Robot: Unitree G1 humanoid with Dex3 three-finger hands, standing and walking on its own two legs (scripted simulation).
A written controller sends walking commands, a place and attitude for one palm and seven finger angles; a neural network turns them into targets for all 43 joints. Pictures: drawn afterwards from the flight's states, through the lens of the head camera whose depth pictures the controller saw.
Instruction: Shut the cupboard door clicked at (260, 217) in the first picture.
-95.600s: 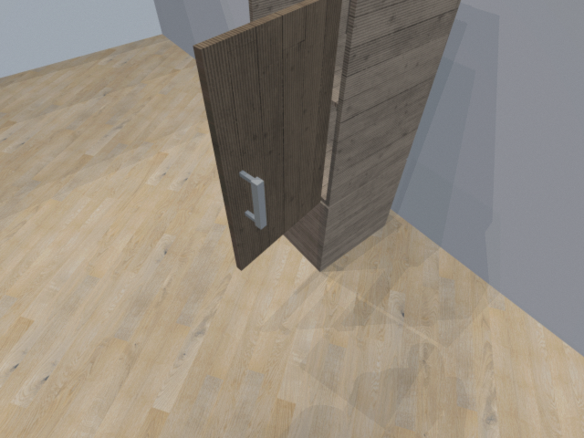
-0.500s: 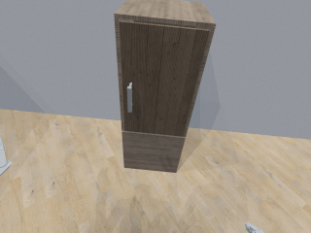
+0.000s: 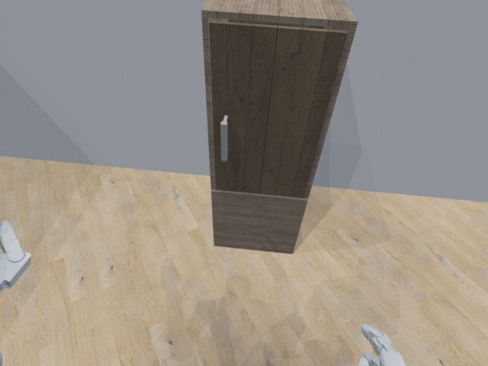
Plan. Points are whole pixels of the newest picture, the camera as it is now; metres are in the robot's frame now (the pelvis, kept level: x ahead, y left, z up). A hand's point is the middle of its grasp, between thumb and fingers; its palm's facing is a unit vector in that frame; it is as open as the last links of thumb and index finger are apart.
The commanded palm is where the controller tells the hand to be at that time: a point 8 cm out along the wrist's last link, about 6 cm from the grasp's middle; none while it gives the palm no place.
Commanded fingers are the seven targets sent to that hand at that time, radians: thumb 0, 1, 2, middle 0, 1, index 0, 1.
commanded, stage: stop stepping back and stand still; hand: left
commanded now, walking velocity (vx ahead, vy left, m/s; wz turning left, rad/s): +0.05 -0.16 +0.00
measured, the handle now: (225, 138) +0.79 +0.11 -0.08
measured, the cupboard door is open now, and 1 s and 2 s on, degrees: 0 0 0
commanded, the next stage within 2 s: let the arm hang, fingers relaxed in 0.08 s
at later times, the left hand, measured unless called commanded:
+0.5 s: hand out of the picture +0.07 +0.16 -0.17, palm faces +0.08 -0.99 -0.15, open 6.9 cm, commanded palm none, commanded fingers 0.00 0.90 0.90 -0.20 -0.30 -0.20 -0.30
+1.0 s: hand out of the picture -0.04 +0.18 -0.16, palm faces +0.05 -0.98 -0.19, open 7.4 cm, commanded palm none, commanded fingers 0.00 0.90 0.90 -0.20 -0.30 -0.20 -0.30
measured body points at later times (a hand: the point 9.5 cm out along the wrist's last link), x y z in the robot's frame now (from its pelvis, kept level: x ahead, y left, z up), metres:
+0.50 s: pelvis -0.01 -0.01 +0.00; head +0.01 +0.01 +0.45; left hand +0.06 +0.22 -0.15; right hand +0.05 -0.27 -0.13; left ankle +0.02 +0.12 -0.73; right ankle -0.01 -0.10 -0.73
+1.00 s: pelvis -0.02 +0.01 +0.01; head -0.03 +0.00 +0.46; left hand -0.05 +0.23 -0.15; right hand -0.02 -0.20 -0.15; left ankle +0.02 +0.12 -0.73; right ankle -0.01 -0.10 -0.73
